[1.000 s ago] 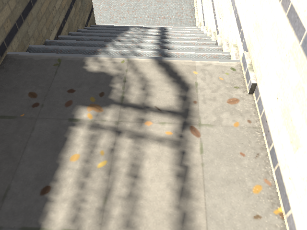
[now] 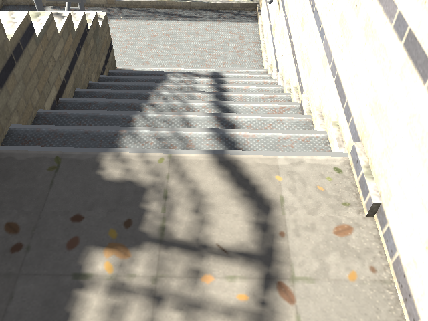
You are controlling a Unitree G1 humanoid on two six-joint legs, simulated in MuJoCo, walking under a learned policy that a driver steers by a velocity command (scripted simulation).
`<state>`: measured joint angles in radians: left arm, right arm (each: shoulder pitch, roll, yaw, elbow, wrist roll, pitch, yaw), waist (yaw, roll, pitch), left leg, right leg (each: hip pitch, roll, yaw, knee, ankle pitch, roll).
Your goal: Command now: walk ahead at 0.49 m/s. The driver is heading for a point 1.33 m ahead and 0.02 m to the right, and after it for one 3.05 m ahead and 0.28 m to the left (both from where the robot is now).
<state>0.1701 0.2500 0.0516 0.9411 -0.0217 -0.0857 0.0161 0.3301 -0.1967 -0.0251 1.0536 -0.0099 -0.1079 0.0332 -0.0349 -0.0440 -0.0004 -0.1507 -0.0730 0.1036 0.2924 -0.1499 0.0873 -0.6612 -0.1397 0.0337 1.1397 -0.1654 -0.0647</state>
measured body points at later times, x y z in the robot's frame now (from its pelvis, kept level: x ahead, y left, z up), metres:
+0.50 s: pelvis +0.30 -0.07 -0.01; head +0.33 -0.07 +0.44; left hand +0.38 +0.19 -0.14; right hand +0.35 -0.33 -0.15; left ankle +0.23 +0.09 -0.65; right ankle +0.35 -0.15 -0.75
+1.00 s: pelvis +0.59 +0.01 -0.01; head +0.61 +0.02 +0.44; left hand +0.59 +0.25 -0.17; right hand +0.71 -0.23 -0.14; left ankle +0.66 +0.10 -0.75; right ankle +0.43 -0.14 -0.66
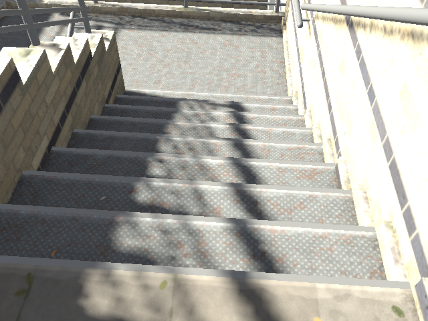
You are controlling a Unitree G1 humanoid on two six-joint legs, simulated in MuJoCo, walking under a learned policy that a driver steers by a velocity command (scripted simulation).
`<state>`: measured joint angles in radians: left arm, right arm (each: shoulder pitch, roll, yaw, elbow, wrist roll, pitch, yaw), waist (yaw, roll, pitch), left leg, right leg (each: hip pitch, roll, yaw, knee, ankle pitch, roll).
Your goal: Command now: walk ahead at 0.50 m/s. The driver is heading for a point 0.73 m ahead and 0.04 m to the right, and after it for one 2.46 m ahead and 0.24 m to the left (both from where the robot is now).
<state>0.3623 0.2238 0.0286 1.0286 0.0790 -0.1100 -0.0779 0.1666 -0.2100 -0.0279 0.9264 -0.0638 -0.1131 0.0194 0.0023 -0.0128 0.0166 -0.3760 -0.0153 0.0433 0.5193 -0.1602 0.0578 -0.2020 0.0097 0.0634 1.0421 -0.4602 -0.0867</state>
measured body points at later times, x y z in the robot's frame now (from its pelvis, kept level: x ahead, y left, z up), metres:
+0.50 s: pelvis +0.30 -0.03 -0.01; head +0.31 -0.03 +0.44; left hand +0.50 +0.19 -0.11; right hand +0.19 -0.24 -0.16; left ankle +0.08 +0.09 -0.71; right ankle +0.41 -0.12 -0.73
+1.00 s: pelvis +0.53 -0.01 -0.02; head +0.54 +0.00 +0.43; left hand +0.44 +0.19 -0.17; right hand +0.67 -0.23 -0.14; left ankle +0.56 +0.09 -0.73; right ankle +0.42 -0.12 -0.72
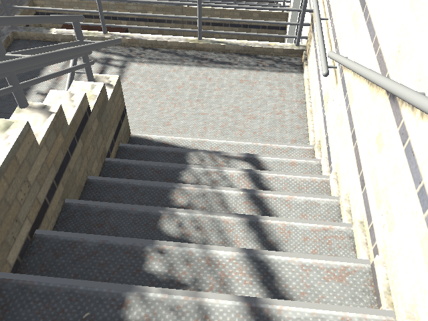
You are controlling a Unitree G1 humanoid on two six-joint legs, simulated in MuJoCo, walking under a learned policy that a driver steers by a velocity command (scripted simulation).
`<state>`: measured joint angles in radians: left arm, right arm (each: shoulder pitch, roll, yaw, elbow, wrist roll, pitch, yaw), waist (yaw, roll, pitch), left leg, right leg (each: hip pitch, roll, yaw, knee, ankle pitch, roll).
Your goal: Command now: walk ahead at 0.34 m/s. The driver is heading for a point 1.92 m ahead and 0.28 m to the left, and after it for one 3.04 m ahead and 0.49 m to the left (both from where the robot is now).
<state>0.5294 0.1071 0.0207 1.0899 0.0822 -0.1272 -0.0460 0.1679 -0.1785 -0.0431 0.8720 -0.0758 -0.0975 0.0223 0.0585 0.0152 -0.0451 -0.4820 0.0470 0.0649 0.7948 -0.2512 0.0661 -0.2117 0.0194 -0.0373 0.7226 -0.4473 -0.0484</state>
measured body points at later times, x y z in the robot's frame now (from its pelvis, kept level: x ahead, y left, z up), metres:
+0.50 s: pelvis +0.16 -0.03 -0.12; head +0.18 -0.04 +0.33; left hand +0.25 +0.20 -0.26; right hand +0.08 -0.20 -0.28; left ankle +0.04 +0.11 -0.69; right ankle +0.23 -0.11 -0.87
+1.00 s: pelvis +0.20 -0.05 -0.13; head +0.18 -0.04 +0.32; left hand +0.16 +0.13 -0.29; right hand +0.30 -0.24 -0.26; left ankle +0.11 +0.11 -0.71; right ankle +0.23 -0.12 -0.87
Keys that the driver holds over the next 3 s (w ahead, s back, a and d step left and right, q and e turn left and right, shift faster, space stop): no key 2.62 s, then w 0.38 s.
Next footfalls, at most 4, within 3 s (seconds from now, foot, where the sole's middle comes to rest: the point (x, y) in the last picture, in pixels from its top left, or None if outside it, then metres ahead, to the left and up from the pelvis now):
0.44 right None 0.27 -0.12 -0.91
0.60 left None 0.14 0.11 -0.75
2.92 left None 0.21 0.14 -0.80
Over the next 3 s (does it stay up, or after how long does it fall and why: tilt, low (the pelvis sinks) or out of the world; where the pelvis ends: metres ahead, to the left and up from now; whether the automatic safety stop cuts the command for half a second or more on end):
stays up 0.24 0.02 -0.13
